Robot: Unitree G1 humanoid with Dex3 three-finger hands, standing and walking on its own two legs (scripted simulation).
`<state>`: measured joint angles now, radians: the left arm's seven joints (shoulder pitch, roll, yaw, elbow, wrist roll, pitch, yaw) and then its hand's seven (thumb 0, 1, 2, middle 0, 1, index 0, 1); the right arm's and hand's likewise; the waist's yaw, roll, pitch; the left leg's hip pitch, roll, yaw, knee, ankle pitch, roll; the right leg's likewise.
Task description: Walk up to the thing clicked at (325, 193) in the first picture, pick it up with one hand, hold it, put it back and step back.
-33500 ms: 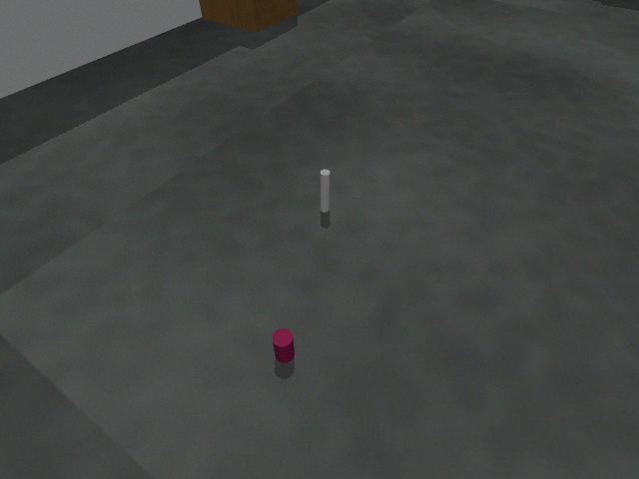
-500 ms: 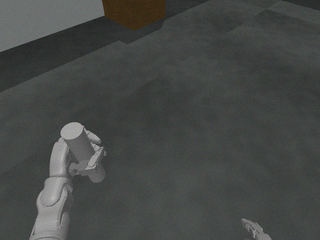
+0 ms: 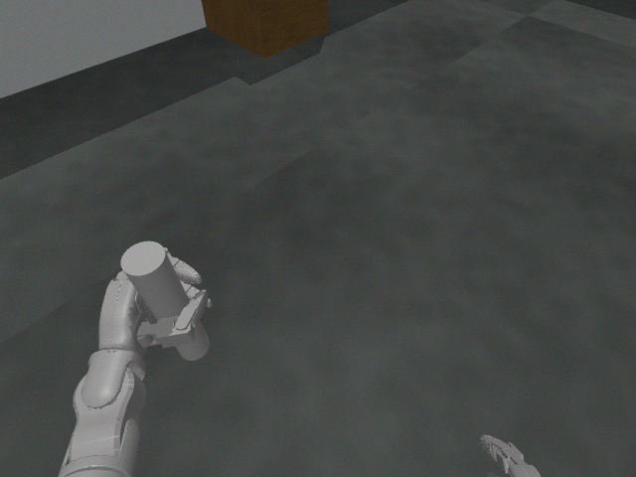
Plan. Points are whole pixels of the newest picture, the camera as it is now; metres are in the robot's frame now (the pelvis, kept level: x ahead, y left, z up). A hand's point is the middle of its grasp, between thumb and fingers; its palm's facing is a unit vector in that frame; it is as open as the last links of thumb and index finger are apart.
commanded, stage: hold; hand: left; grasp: from the side
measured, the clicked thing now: (173, 309) +0.33 +0.18 +0.05
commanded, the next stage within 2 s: crouch in 1.18 s
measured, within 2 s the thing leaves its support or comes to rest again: neither
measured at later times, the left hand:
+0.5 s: hand (180, 307) +0.32 +0.17 +0.06, palm faces +0.03 -1.00 +0.02, open 5.5 cm
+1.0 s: hand (184, 308) +0.32 +0.17 +0.06, palm faces +0.02 -1.00 +0.01, open 5.5 cm
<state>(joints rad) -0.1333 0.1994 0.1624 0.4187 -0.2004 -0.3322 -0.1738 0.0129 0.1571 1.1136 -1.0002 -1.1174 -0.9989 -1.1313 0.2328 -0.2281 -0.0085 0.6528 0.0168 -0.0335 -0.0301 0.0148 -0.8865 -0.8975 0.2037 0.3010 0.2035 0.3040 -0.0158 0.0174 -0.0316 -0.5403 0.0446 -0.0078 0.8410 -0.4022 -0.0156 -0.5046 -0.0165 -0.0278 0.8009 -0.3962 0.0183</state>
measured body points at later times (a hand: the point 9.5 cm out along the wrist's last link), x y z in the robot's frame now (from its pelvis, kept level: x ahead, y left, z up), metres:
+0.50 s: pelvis +0.00 +0.00 +0.00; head +0.03 +0.00 +0.45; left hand +0.32 +0.22 +0.06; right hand +0.13 -0.25 -0.11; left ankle +0.01 +0.13 -0.70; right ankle +0.01 -0.13 -0.70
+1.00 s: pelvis +0.00 +0.00 +0.00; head +0.03 +0.00 +0.45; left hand +0.31 +0.22 +0.06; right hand +0.13 -0.25 -0.11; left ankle +0.01 +0.13 -0.70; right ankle +0.01 -0.13 -0.70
